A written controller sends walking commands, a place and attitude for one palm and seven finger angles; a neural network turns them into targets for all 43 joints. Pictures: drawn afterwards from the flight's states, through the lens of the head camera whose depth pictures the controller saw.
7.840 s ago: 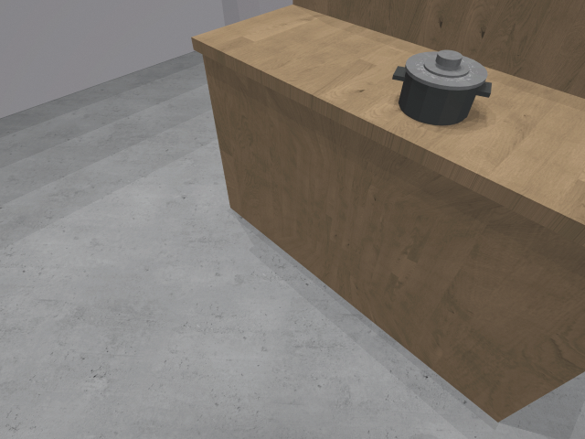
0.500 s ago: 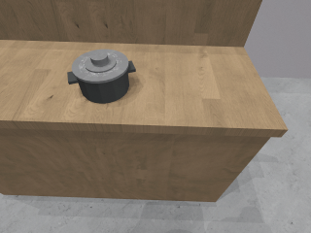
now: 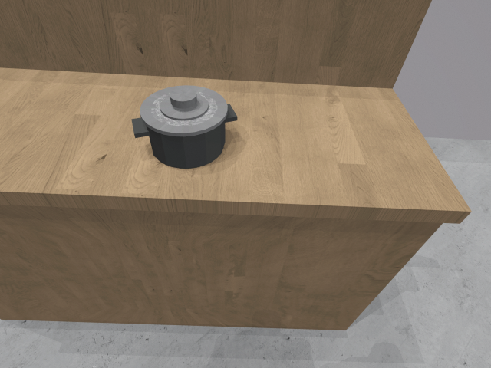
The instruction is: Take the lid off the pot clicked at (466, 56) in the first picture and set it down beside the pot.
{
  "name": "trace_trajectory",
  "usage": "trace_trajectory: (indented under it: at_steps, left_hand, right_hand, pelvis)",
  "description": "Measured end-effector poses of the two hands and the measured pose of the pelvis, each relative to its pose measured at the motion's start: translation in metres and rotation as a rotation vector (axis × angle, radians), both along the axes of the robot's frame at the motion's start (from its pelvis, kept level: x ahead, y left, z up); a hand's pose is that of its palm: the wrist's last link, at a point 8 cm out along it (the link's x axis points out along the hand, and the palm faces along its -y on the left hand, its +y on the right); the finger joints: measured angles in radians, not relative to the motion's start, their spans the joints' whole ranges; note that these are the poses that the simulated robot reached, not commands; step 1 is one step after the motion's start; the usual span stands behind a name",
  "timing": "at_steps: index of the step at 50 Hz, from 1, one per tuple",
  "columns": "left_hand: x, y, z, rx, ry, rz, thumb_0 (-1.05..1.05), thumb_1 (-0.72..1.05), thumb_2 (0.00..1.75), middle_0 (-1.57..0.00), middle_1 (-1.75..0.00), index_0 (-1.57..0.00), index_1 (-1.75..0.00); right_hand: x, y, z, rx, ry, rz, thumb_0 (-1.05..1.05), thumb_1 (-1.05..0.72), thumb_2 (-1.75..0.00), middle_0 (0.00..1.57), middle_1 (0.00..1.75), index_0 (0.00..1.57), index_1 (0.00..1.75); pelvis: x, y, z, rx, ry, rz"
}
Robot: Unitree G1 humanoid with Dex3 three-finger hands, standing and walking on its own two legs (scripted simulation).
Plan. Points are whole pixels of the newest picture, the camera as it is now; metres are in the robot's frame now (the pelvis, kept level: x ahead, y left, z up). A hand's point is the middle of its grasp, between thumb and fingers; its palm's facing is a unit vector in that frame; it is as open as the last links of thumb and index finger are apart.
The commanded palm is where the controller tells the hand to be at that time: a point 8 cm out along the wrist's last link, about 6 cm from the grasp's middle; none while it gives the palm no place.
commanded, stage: look again from close up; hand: left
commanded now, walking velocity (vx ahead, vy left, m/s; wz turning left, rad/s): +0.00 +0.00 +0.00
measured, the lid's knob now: (183, 97) +0.56 +0.17 +0.16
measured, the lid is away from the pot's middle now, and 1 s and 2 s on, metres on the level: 0.00 0.00 0.00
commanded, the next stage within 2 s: shuffle to correct the standing spot in 0.34 s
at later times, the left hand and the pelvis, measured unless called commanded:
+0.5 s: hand out of the picture +0.00 +0.16 -0.18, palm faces +0.03 -0.99 -0.17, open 7.3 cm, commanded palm none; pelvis +0.00 -0.01 +0.00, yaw +0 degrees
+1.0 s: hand out of the picture +0.15 +0.18 -0.16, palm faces +0.00 -0.98 -0.19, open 7.3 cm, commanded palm none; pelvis +0.08 +0.00 +0.01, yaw +0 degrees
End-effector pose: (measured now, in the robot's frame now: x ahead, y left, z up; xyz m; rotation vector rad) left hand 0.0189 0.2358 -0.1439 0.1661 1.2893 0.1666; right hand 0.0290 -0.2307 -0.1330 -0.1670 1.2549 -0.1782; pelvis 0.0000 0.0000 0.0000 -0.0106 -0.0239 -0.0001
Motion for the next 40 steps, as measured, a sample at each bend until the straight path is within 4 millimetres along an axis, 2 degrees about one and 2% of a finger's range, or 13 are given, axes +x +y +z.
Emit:
trace_trajectory:
  at_steps: [7,15,26,32,37,40]
  left_hand:
    - [-0.013,0.001,0.000,-0.005,0.042,0.006,0.00,0.91,0.90,-0.20,-0.30,-0.20,-0.30]
    - [-0.027,-0.009,-0.001,-0.024,0.084,0.014,0.00,0.91,0.90,-0.20,-0.30,-0.20,-0.30]
    - [-0.028,-0.023,-0.005,-0.053,0.091,0.015,0.00,0.91,0.90,-0.20,-0.30,-0.20,-0.30]
    - [-0.023,-0.022,-0.008,-0.063,0.094,0.031,0.00,0.91,0.90,-0.20,-0.30,-0.20,-0.30]
    - [-0.016,-0.011,-0.014,-0.070,0.121,0.051,0.00,0.91,0.90,-0.21,-0.30,-0.20,-0.30]
    - [-0.005,-0.003,-0.016,-0.067,0.151,0.034,0.00,0.91,0.90,-0.20,-0.30,-0.20,-0.30]
  right_hand:
    - [0.000,0.001,0.001,0.001,0.017,0.005,0.01,-0.92,-0.90,0.20,0.30,0.20,0.30]
    - [-0.001,-0.002,0.000,0.004,0.039,0.006,0.01,-0.92,-0.90,0.20,0.30,0.20,0.30]
    - [-0.001,-0.006,0.000,0.002,0.053,0.003,0.01,-0.92,-0.90,0.20,0.30,0.20,0.30]
    - [0.000,-0.005,-0.003,0.004,0.081,0.002,0.01,-0.91,-0.90,0.20,0.30,0.20,0.30]
    - [0.006,0.003,-0.004,-0.006,0.104,-0.006,0.01,-0.91,-0.90,0.19,0.30,0.20,0.30]
    - [0.010,0.011,-0.004,-0.005,0.099,-0.026,0.01,-0.91,-0.90,0.19,0.30,0.20,0.30]
  pelvis:
    - [0.000,0.002,0.001,0.002,0.002,0.000]
    - [-0.001,-0.002,0.002,0.003,0.002,-0.001]
    - [0.001,-0.007,0.002,0.003,0.001,-0.002]
    - [0.013,-0.005,-0.001,-0.006,0.010,0.000]
    - [0.031,0.004,-0.006,-0.006,0.019,-0.003]
    - [0.044,0.010,-0.007,0.001,0.024,-0.020]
